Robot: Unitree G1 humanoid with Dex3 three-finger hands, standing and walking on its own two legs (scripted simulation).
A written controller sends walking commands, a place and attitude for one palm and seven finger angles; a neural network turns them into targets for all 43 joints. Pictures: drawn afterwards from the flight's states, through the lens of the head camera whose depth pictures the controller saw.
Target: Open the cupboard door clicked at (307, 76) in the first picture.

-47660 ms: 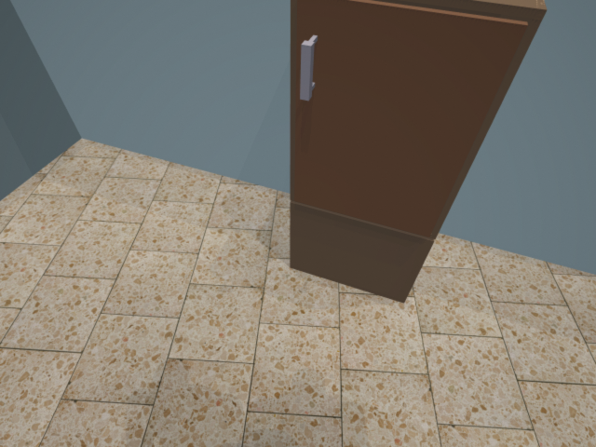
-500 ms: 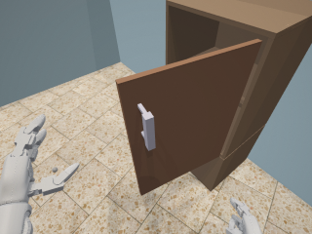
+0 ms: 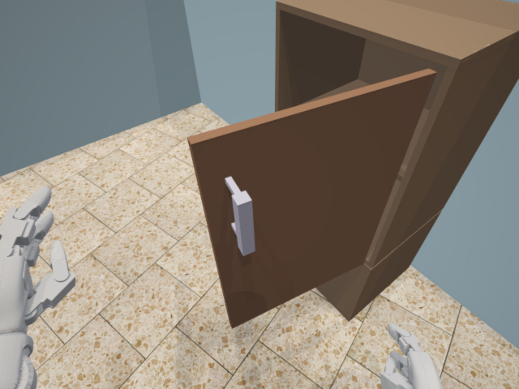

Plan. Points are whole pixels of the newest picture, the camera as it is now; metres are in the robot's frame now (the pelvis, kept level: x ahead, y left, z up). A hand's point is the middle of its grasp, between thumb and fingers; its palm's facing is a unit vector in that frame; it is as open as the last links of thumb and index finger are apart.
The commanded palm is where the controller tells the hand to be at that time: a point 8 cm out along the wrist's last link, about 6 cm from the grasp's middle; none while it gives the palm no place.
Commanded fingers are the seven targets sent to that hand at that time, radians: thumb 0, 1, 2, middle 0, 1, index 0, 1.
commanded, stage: draw the hand back to the body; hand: left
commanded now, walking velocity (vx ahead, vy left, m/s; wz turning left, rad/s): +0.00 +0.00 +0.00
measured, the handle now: (238, 216) +0.34 +0.08 +0.11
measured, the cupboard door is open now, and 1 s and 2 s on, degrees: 79 79 79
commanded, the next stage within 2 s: step back with the hand held close in 0.10 s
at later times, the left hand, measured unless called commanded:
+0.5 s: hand (61, 288) +0.18 +0.26 +0.15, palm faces +0.33 -0.80 -0.50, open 7.4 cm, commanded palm +0.12 +0.31 +0.17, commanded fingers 0.00 0.90 0.90 -0.20 -0.30 -0.20 -0.30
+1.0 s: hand out of the picture +0.09 +0.29 +0.16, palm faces +0.44 -0.76 -0.47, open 7.4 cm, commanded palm +0.02 +0.33 +0.17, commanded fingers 0.00 0.90 0.90 -0.20 -0.30 -0.20 -0.30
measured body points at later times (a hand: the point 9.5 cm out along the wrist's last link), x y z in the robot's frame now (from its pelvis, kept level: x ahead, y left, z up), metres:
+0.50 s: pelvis -0.03 +0.01 +0.00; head -0.01 +0.00 +0.45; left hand +0.15 +0.30 +0.17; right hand +0.15 -0.23 -0.08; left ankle -0.03 +0.12 -0.74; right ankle -0.03 -0.11 -0.74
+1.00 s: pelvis -0.12 +0.03 -0.02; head -0.10 +0.05 +0.43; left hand +0.06 +0.33 +0.18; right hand +0.04 -0.21 -0.10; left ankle -0.03 +0.12 -0.74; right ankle -0.06 -0.11 -0.73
